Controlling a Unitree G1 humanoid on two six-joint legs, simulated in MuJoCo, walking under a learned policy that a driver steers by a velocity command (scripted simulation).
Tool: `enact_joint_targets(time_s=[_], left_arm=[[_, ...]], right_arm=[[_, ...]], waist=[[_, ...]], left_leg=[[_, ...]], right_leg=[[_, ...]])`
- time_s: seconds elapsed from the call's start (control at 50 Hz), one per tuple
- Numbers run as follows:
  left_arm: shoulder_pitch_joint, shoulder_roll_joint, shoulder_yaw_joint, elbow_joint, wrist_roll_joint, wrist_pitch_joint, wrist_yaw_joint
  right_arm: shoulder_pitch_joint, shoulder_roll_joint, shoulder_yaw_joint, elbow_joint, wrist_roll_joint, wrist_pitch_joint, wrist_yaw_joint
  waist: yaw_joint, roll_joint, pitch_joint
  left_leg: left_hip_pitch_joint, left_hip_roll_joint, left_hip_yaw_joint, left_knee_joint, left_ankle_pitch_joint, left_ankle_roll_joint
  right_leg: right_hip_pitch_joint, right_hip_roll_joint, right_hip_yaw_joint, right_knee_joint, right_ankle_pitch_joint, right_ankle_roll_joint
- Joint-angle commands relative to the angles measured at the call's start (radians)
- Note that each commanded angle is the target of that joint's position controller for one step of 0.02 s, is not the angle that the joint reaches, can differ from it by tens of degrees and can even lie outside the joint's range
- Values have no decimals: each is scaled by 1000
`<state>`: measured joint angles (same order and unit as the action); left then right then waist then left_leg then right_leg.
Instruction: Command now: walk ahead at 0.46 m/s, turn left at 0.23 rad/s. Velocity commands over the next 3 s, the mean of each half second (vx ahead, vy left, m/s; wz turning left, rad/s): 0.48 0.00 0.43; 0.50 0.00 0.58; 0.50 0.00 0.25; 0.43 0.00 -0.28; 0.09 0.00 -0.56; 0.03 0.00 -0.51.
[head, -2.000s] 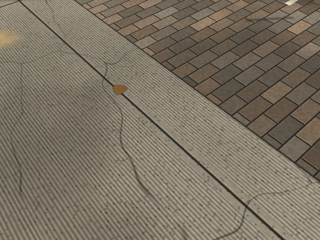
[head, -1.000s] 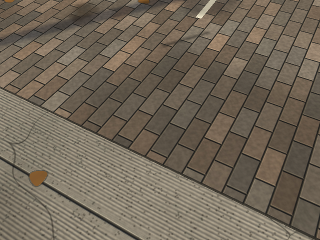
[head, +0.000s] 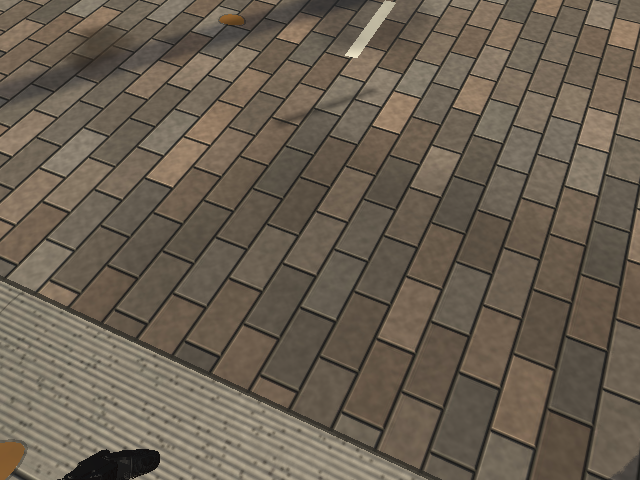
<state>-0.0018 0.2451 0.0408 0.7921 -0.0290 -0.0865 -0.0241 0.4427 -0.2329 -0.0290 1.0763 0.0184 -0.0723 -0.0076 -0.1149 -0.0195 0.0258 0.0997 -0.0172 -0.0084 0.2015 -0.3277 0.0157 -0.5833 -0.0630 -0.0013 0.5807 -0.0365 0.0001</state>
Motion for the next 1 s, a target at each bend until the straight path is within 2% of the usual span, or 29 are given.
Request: enact_joint_targets(time_s=[0.02, 0.04, 0.06, 0.08, 0.1, 0.12, 0.14, 0.16, 0.18, 0.22, 0.24, 0.3, 0.4, 0.48, 0.52, 0.56, 0.58, 0.6, 0.62, 0.64, 0.66, 0.68, 0.7, 0.72, 0.74, 0.78, 0.84, 0.92, 1.0], left_arm=[[-49, 111, 28, -80, -1, -22, -5], [17, 139, 42, -65, 1, -25, -2], [166, 176, 65, -21, 0, -25, 7], [356, 233, 85, 15, 11, -23, 19], [444, 327, 101, 40, 30, -16, 15], [432, 231, 75, 41, 31, -18, 10], [326, 170, 55, 28, 23, -24, 10], [242, 135, 43, 17, 22, -28, 9], [188, 102, 35, 20, 28, -33, 5], [142, 76, 31, 35, 41, -41, 2], [142, 77, 33, 44, 40, -44, 4], [163, 116, 46, 66, 43, -50, 20], [208, 161, 58, 79, 42, -36, 43], [286, 191, 69, 97, 26, -14, 48], [308, 205, 76, 104, 15, 2, 45], [295, 231, 84, 97, 8, 16, 45], [283, 245, 87, 91, 4, 25, 46], [263, 247, 86, 84, 0, 35, 47], [272, 227, 75, 72, 11, 34, 50], [333, 85, 33, 16, 52, 14, 41], [288, 100, 23, -11, 23, -34, 30], [165, 165, 40, -43, -20, -61, 21], [146, 155, 34, -49, -20, -75, 21], [156, 157, 39, -31, 7, -77, 30], [176, 172, 50, -21, 23, -66, 34], [195, 161, 53, -24, 34, -39, 30], [114, 123, 42, -58, 46, -21, 34], [-30, 92, 25, -100, 35, -29, 20], [-90, 126, 31, -134, 20, -41, 3]], right_arm=[[-19, -194, -42, -45, 9, -2, -7], [-36, -201, -46, -55, 6, 1, -7], [-44, -187, -41, -64, -1, 5, -5], [-57, -148, -27, -95, -17, 7, -2], [82, 11, 13, -114, -12, -6, -1], [61, -73, -7, -104, 20, -20, 1], [-36, -154, -32, -139, 43, -24, -1], [-87, -151, -35, -152, 37, -23, -8], [-101, -135, -41, -153, 21, -17, -13], [-66, -92, -47, -152, 18, 11, -9], [-71, -76, -48, -161, 18, 24, -8], [-142, -79, -55, -215, 10, 47, -7], [-285, -74, -49, -275, 1, 35, 25], [-426, -63, -35, -344, 1, 31, 52], [-459, -73, -36, -376, 3, 32, 63], [-436, -102, -49, -396, 4, 35, 69], [-370, -128, -64, -390, 7, 38, 69], [-229, -170, -91, -360, 12, 38, 65], [-48, -250, -133, -310, 15, 44, 47], [-14, -380, -160, -298, 21, 48, 29], [-6, -352, -140, -344, 5, 30, 35], [-23, -272, -116, -335, -7, 16, 42], [-69, -234, -106, -337, -3, 6, 41], [-154, -193, -94, -354, -1, 3, 39], [-213, -157, -81, -376, -9, 1, 35], [-234, -163, -81, -392, -13, -2, 27], [-185, -202, -91, -382, -4, -5, 5], [-130, -207, -93, -372, 2, 5, -9], [-72, -200, -93, -351, 10, 14, -11]], waist=[[92, 117, 84], [136, 122, 36], [209, 114, -61], [287, 61, -208], [223, -235, -397], [233, -239, -385], [213, -170, -198], [183, -109, -113], [154, -77, -62], [101, -103, -36], [93, -91, -23], [85, -47, 20], [123, -13, 52], [178, 6, 89], [182, -4, 92], [149, -36, 51], [106, -57, -1], [22, -51, -78], [-56, -5, -175], [26, 263, -235], [17, 212, -410], [-18, 124, -299], [14, 92, -201], [64, 32, -137], [105, 43, -108], [134, 50, -89], [121, 39, -44], [63, 92, -12], [43, 113, -10]], left_leg=[[-130, 274, -161, -13, 420, 147], [-130, 258, -145, 76, 566, 128], [-172, 207, -111, 248, 664, 101], [-345, 146, -77, 529, 502, 64], [-667, -21, -16, 909, -81, 5], [-765, -3, -129, 1076, -237, 12], [-838, 50, -119, 1126, -162, 30], [-817, 100, -95, 1105, -70, 37], [-769, 130, -95, 1056, -7, 37], [-669, 166, -100, 995, 44, 38], [-666, 170, -93, 982, 50, 36], [-757, 180, -107, 908, 140, 18], [-789, 162, -54, 648, 357, 3], [-812, 148, 12, 503, 347, 23], [-814, 131, 42, 463, 271, 45], [-724, 76, 98, 446, 168, 80], [-621, 31, 131, 447, 122, 102], [-430, -25, 157, 395, 147, 134], [-123, -28, 85, 366, 180, 177], [202, 239, -428, 300, 62, 330], [314, 368, -860, 103, -85, 437], [272, 349, -743, 60, -30, 372], [142, 308, -595, 74, 43, 334], [-15, 264, -481, 75, 138, 299], [-132, 228, -402, 57, 230, 281], [-237, 203, -354, 19, 328, 286], [-306, 168, -271, -1, 406, 278], [-354, 106, -218, 14, 286, 214], [-281, 145, -305, 85, 218, 192]], right_leg=[[119, 27, 7, -59, 7, -25], [226, 47, -5, -67, -19, -42], [427, 65, -19, -70, -43, -67], [719, -67, 114, -43, -113, -118], [1033, -341, 567, -162, -349, -257], [957, -365, 769, -327, -523, -269], [807, -334, 615, -346, -534, -214], [665, -298, 467, -358, -416, -186], [547, -255, 345, -382, -295, -167], [428, -204, 189, -430, -193, -150], [402, -202, 143, -449, -154, -159], [394, -220, 59, -492, -98, -188], [453, -201, -97, -503, -20, -171], [571, -226, -166, -469, 18, -158], [644, -244, -187, -419, 87, -146], [684, -249, -217, -305, 385, -126], [686, -242, -233, -189, 577, -113], [643, -212, -262, 6, 679, -88], [457, -175, -271, 277, 539, -40], [7, -15, -247, 658, -280, 32], [-152, 95, 26, 831, -573, 33], [-265, 43, 84, 845, -489, 4], [-267, -3, 78, 774, -402, -21], [-196, -45, 81, 681, -336, -21], [-111, -72, 89, 610, -292, -17], [-39, -75, 80, 534, -254, 7], [-54, -49, 56, 351, -127, 53], [27, 21, 39, 35, 124, 61], [68, 46, 70, -78, 133, 41]])
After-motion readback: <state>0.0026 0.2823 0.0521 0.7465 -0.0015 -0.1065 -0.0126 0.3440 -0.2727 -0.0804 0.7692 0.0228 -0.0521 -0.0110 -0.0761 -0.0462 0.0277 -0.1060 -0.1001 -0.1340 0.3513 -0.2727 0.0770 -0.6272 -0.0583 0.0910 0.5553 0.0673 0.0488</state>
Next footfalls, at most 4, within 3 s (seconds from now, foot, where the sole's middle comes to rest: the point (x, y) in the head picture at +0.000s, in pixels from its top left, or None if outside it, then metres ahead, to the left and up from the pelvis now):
0.08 right None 0.22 -0.14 -0.77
0.62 left None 0.45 0.17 -0.77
1.10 right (232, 344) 0.80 0.14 -0.77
1.62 left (72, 336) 0.86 0.51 -0.77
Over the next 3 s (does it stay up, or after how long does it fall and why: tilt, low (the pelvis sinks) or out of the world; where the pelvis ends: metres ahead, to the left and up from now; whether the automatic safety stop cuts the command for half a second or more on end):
stays up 1.06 0.49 -0.01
